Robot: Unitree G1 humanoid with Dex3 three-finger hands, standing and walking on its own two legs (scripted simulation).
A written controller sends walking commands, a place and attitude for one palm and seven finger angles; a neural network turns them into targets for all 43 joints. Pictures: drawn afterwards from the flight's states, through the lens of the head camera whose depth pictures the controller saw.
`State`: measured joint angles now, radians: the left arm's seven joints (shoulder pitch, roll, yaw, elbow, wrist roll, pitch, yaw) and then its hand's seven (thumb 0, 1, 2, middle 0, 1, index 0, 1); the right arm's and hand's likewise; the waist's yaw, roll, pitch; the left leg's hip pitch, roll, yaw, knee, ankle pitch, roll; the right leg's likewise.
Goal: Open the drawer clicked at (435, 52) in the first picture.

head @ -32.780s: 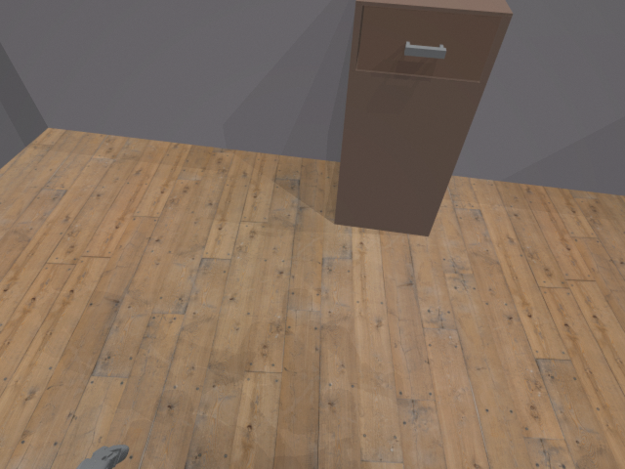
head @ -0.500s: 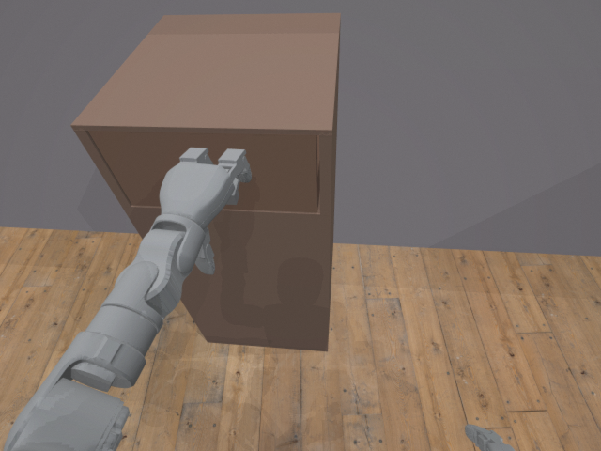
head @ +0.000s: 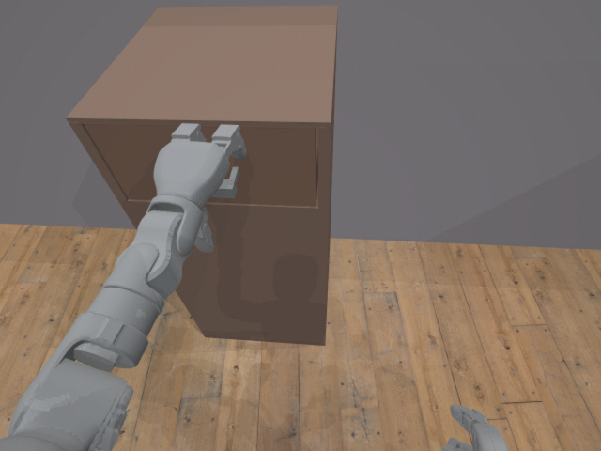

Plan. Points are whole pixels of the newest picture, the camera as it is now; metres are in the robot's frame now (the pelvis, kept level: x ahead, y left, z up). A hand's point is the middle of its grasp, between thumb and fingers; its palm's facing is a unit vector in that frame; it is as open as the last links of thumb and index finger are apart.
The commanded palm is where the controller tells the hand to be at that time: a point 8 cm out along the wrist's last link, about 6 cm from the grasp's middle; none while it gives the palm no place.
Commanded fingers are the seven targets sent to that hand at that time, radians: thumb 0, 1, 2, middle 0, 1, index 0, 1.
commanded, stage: re-aim the fingers above the handle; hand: left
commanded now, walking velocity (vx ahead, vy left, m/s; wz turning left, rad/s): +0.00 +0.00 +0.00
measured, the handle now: (205, 179) +0.52 +0.20 +0.05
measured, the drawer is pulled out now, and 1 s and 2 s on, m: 0.00 0.00 0.00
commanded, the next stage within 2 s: lower the fingers behind the handle in 0.28 s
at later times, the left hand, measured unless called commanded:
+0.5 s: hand (214, 173) +0.45 +0.15 +0.13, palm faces +0.21 -0.11 -0.97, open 13.8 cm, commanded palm +0.40 +0.19 +0.15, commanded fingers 0.00 -0.50 0.30 -0.30 -1.20 -0.30 -1.20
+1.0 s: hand (222, 207) +0.44 +0.15 +0.07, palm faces +0.10 -0.13 -0.99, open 13.9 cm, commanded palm +0.40 +0.18 +0.12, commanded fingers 0.00 -0.50 0.30 -0.30 -1.20 -0.30 -1.20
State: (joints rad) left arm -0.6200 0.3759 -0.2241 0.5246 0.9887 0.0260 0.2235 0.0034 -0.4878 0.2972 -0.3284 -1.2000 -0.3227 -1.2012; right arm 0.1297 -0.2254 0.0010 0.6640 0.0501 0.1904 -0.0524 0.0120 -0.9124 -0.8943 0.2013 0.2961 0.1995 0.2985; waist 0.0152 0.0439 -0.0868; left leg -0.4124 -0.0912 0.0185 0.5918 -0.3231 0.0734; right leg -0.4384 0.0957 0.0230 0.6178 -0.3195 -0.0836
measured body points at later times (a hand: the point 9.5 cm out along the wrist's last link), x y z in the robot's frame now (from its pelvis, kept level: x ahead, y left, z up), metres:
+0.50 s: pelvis -0.01 +0.00 +0.00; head +0.03 -0.01 +0.45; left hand +0.43 +0.15 +0.18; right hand +0.14 -0.23 -0.13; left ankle -0.02 +0.07 -0.73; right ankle -0.01 -0.07 -0.73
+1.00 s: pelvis -0.01 +0.01 -0.01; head +0.05 +0.01 +0.44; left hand +0.43 +0.16 +0.12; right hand +0.13 -0.24 -0.13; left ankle -0.02 +0.07 -0.73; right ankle -0.01 -0.07 -0.73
